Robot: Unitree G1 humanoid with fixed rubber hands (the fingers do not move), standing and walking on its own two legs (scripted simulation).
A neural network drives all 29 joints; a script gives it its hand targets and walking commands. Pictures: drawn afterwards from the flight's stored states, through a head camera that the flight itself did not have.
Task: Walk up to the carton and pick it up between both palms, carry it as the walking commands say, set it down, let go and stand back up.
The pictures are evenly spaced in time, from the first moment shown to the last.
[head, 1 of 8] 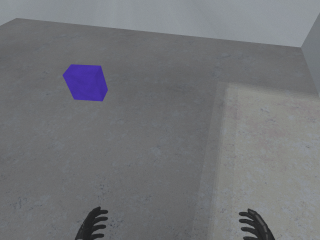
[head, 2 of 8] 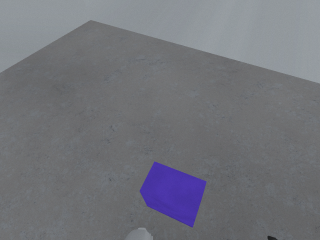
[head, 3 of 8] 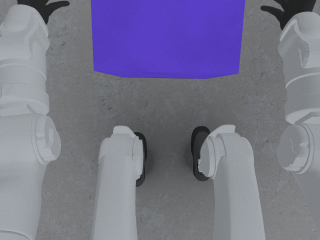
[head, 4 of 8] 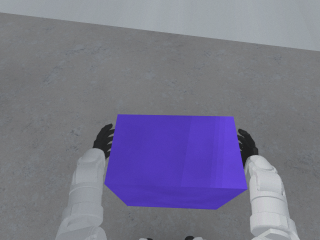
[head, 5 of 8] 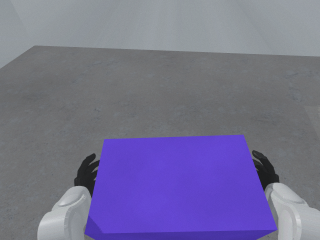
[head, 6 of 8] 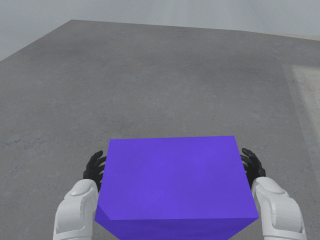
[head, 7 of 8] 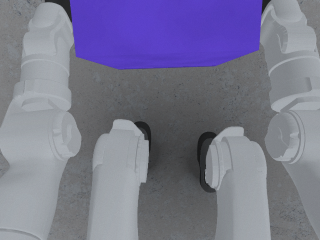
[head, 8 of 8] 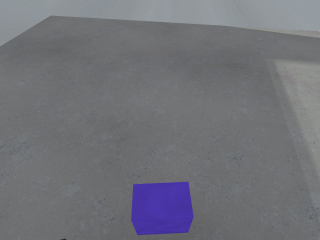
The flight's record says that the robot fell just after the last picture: no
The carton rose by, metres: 0.65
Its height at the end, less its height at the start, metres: +0.00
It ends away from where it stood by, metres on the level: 1.58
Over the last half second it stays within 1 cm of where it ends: yes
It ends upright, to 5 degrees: yes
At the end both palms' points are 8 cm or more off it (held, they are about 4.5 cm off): yes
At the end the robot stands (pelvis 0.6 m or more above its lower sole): yes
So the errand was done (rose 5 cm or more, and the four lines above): yes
